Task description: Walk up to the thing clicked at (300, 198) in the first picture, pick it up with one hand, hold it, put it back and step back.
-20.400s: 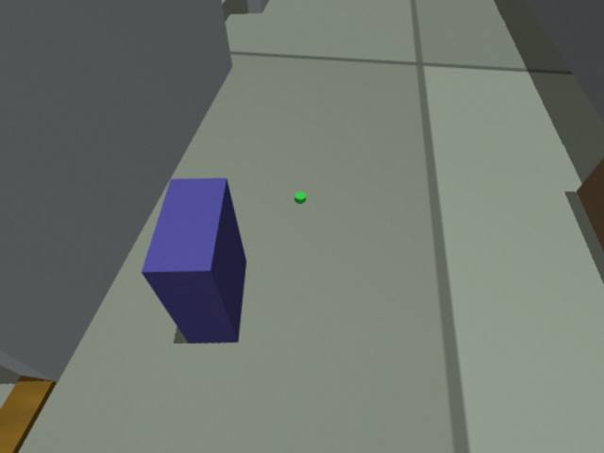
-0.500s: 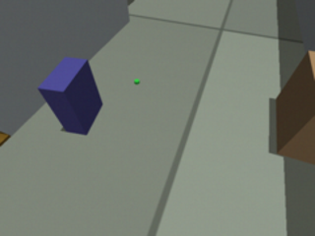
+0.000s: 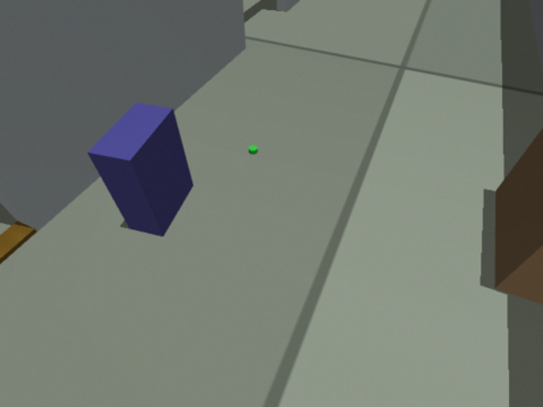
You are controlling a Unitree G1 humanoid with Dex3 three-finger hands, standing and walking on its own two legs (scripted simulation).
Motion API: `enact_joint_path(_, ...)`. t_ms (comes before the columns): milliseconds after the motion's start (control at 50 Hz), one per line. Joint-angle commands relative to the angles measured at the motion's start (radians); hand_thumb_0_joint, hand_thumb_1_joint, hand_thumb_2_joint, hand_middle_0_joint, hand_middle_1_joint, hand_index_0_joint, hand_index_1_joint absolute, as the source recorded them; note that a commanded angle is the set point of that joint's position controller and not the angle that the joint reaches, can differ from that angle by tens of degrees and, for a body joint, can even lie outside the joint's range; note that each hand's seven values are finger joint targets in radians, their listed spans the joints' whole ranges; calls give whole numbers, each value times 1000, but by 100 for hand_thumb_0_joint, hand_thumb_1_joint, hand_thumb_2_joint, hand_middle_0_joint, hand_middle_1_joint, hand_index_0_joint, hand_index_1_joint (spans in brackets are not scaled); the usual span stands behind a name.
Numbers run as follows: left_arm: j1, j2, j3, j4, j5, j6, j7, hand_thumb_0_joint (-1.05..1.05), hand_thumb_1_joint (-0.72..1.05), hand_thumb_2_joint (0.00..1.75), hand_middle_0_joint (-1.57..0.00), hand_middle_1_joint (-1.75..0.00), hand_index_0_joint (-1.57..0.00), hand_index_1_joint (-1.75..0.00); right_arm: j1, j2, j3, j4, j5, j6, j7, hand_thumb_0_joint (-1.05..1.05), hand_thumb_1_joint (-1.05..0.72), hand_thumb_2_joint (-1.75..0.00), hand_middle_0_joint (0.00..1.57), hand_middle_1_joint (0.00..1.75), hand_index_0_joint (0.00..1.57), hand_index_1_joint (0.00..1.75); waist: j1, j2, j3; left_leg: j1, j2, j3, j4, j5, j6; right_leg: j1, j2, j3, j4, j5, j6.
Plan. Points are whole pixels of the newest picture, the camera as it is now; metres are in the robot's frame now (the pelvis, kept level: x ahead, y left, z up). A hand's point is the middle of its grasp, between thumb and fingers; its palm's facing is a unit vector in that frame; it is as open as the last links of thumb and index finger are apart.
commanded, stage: walk up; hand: left
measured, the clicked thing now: (253, 149) +1.52 +0.17 -0.76
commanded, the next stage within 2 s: none
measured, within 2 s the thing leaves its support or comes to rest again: neither
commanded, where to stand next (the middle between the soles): +1.08 -0.04 m, yaw -2 degrees
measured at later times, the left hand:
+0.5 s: hand (118, 331) +0.26 +0.31 -0.14, palm faces -0.11 -0.93 -0.36, open 7.4 cm
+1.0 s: hand (157, 256) +0.43 +0.29 -0.16, palm faces -0.03 -0.93 -0.36, open 7.4 cm
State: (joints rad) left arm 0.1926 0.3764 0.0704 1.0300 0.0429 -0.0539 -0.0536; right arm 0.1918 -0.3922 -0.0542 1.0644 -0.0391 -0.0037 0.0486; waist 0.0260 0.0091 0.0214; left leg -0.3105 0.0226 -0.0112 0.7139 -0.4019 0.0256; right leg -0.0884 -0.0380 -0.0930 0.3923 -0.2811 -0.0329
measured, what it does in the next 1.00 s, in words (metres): walks ahead: left foot, then right foot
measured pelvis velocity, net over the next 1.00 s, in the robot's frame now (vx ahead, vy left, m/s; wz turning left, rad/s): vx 0.41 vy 0.01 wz -0.01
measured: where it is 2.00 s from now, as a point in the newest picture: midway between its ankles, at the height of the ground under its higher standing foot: (289, 257)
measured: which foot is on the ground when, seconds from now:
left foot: up 0.00-0.12, down 0.14-0.58, up 0.60-0.98, down 1.00-1.00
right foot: down 0.00-0.14, up 0.16-0.54, down 0.56-1.00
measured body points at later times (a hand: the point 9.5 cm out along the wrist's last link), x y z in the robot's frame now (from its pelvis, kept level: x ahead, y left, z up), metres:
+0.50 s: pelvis +0.17 +0.03 -0.01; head +0.18 +0.02 +0.44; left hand +0.26 +0.36 -0.11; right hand +0.19 -0.30 -0.12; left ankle +0.12 +0.17 -0.74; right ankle +0.30 -0.12 -0.72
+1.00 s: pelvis +0.41 +0.01 -0.02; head +0.43 +0.02 +0.43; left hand +0.44 +0.34 -0.14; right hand +0.52 -0.32 -0.12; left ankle +0.53 +0.12 -0.74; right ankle +0.32 -0.12 -0.74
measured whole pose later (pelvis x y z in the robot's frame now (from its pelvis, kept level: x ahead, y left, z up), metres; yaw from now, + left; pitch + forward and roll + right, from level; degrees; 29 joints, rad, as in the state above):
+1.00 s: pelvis +0.41 +0.01 -0.02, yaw -1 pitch -2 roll -2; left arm 0.36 0.44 0.05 0.87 0.02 -0.07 -0.06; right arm 0.23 -0.43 -0.08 0.87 -0.03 -0.06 0.08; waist 0.05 0.01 0.07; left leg -0.42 0.07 0.06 0.57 -0.13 0.03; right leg -0.06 -0.04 -0.11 0.56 -0.45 0.00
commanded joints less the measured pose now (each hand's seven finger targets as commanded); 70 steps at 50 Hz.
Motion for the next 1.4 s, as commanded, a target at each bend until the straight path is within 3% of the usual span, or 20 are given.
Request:
enact_joint_path(0,-59,336,87,-104,9,-22,10,0,90,90,-20,-30,-20,-30,-104,-213,-65,-145,10,-62,25,0,-90,-90,20,30,20,30,16,-168,82,-235,101,-43,-12,-54,-2,52,-302,300,-260,-354,-188)
enact_joint_path(100,-97,266,58,-154,-2,-1,-14,0,90,90,-20,-30,-20,-30,164,-231,-119,-75,-6,-66,19,0,-90,-90,20,30,20,30,-124,-3,-2,395,-10,114,-178,167,-20,-395,-125,38,90,-310,-103)
enact_joint_path(120,-60,192,35,-159,2,4,-16,0,90,90,-20,-30,-20,-30,302,-301,-146,-44,-13,-70,2,0,-90,-90,20,30,20,30,-190,221,-61,562,60,-35,-246,-44,21,-553,-46,-21,428,-311,-74)
enact_joint_path(140,-56,146,20,-185,-16,3,-11,0,90,90,-20,-30,-20,-30,365,-407,-155,-72,-20,-80,-11,0,-90,-90,20,30,20,30,-212,383,-58,494,334,-630,-554,-492,116,-695,122,88,734,-359,-31)
enact_joint_path(160,-59,249,36,-181,-15,5,-2,0,90,90,-20,-30,-20,-30,201,-414,-152,-129,13,-79,-9,0,-90,-90,20,30,20,30,-143,177,-6,317,417,-764,-643,-550,215,-617,41,237,776,-278,-42)
enact_joint_path(260,98,290,50,-80,-31,8,-20,0,90,90,-20,-30,-20,-30,29,-287,-93,-205,20,-102,-10,0,-90,-90,20,30,20,30,-14,117,91,80,274,-232,-579,-204,161,-451,-62,201,609,-29,24)
enact_joint_path(460,-62,232,47,-168,-21,-4,-51,0,90,90,-20,-30,-20,-30,78,-301,-97,-228,22,-101,-5,0,-90,-90,20,30,20,30,-50,82,72,143,220,-23,-491,58,152,-298,-52,35,198,128,19)
enact_joint_path(520,55,242,62,-140,-20,-19,-33,0,90,90,-20,-30,-20,-30,68,-280,-85,-246,23,-89,-11,0,-90,-90,20,30,20,30,32,18,-7,100,187,45,-209,328,119,-47,2,-10,121,90,-5)
enact_joint_path(540,179,285,82,-107,-19,-30,-18,0,90,90,-20,-30,-20,-30,107,-227,-63,-251,25,-86,-11,0,-90,-90,20,30,20,30,82,-124,-94,22,112,111,51,334,84,145,2,17,77,23,-24)
enact_joint_path(560,276,390,114,-109,-18,-40,0,0,90,90,-20,-30,-20,-30,151,-144,-35,-280,37,-87,-10,0,-90,-90,20,30,20,30,111,-381,-152,-215,-13,134,347,40,23,298,-252,449,-50,-178,-91)
enact_joint_path(580,253,431,111,-122,-34,-38,1,0,90,90,-20,-30,-20,-30,115,-224,-52,-274,37,-78,-20,0,-90,-90,20,30,20,30,107,-305,-111,-340,-29,43,451,-129,17,261,-382,737,-167,-271,-209)
enact_joint_path(680,76,298,68,-190,-46,-44,13,0,90,90,-20,-30,-20,-30,149,-226,-56,-207,38,-69,-3,0,-90,-90,20,30,20,30,-5,-169,33,-243,79,-53,360,89,5,-52,-234,303,-162,-36,-172)
enact_joint_path(880,101,316,66,-252,-32,-53,7,0,90,90,-20,-30,-20,-30,-18,-183,-66,-278,16,-79,32,0,-90,-90,20,30,20,30,24,-119,23,-97,70,64,-113,270,-14,-63,-224,128,-91,135,-165)
enact_joint_path(960,91,278,39,-264,-30,-42,12,0,90,90,-20,-30,-20,-30,208,-254,-100,-213,6,-90,16,0,-90,-90,20,30,20,30,-111,53,-69,311,9,79,-162,181,47,-242,-145,52,291,265,-108)
enact_joint_path(980,140,209,16,-269,-42,-38,18,0,90,90,-20,-30,-20,-30,327,-331,-123,-199,-11,-96,2,0,-90,-90,20,30,20,30,-157,261,-133,428,170,-162,-284,-1,109,-377,-50,-10,621,151,-60)
enact_joint_path(1000,176,202,23,-271,-58,-32,21,0,90,90,-20,-30,-20,-30,314,-389,-133,-239,0,-101,-6,0,-90,-90,20,30,20,30,-132,284,-138,513,401,-680,-458,-109,214,-605,111,64,781,-229,-19)
enact_joint_path(1020,140,300,33,-246,-46,-27,35,0,90,90,-20,-30,-20,-30,259,-398,-140,-252,42,-98,-7,0,-90,-90,20,30,20,30,-124,120,-124,413,439,-688,-469,-129,271,-584,24,190,853,-232,-34)
enact_joint_path(1120,214,261,32,-173,-46,-16,6,0,90,90,-20,-30,-20,-30,104,-273,-79,-284,42,-109,-16,0,-90,-90,20,30,20,30,-22,142,21,115,258,-155,-470,188,163,-427,-61,165,659,-37,6)
enact_joint_path(1300,26,225,35,-218,-29,-19,-31,0,90,90,-20,-30,-20,-30,116,-297,-83,-300,33,-107,-8,0,-90,-90,20,30,20,30,-54,120,55,133,223,-43,-465,111,177,-382,-65,59,247,124,19)
enact_joint_path(1380,142,247,58,-169,-27,-36,-16,0,90,90,-20,-30,-20,-30,99,-264,-68,-315,35,-91,-13,0,-90,-90,20,30,20,30,28,20,-35,39,190,22,-194,268,120,-37,2,9,142,130,-3)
